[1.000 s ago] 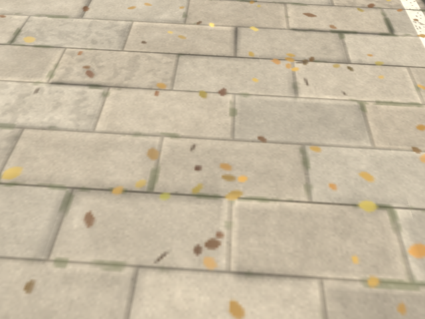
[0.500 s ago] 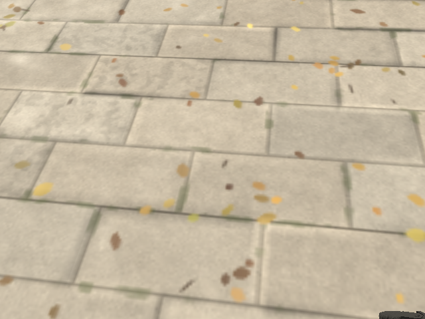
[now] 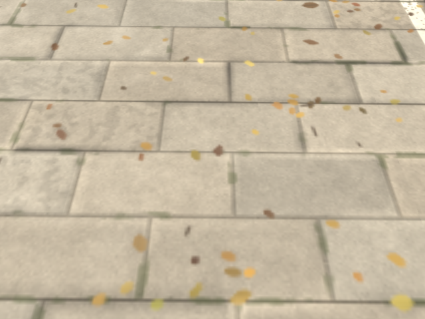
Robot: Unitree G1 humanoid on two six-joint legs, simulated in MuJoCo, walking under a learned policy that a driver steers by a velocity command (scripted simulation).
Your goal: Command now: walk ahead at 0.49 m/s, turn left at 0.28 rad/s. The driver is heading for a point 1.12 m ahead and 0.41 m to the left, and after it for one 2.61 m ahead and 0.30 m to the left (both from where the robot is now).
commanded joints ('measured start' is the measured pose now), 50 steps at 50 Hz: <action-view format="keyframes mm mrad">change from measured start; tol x32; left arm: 1 -86 32 0 -73 -5 -25 -14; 11 286 275 85 -7 4 -35 -20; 50 -139 62 17 -95 4 -28 -17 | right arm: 1 -21 -184 -44 -65 13 -6 -17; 50 -30 -191 -58 -185 10 28 -36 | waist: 1 11 68 31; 9 144 114 -143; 11 130 -336 -420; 29 139 -8 60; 36 39 362 -311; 50 15 108 -18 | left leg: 1 -130 240 -169 -112 115 145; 8 4 276 -280 135 176 82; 11 -590 33 -116 923 -450 -37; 13 -706 129 -156 1041 -297 -43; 30 -558 187 -1 419 96 -24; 34 -103 31 97 336 19 78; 36 458 372 -700 173 -208 325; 50 -128 180 -286 -11 152 150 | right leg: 1 128 52 -32 -173 150 21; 9 571 50 3 -344 -34 -87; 11 1085 -320 638 -430 -322 -284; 17 581 -136 122 -598 -100 -199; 28 657 -149 -199 -641 80 -184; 34 664 -112 -314 -120 604 -100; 36 -6 145 -179 527 -581 5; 37 -104 132 16 610 -569 -13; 50 98 95 -19 -146 108 43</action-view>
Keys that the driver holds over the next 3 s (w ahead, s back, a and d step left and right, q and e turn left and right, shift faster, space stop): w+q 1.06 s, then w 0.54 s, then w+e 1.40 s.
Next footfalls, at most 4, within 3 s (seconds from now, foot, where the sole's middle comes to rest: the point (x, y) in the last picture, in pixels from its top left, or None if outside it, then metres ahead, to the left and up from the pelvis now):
0.18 right None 0.29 -0.15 -0.78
0.70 left None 0.49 0.18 -0.78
1.20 right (153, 222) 0.84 0.18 -0.78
1.70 left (48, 219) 0.88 0.55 -0.78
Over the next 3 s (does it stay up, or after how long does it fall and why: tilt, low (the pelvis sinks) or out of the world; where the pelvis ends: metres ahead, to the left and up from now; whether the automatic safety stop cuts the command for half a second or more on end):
stays up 1.45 0.68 0.00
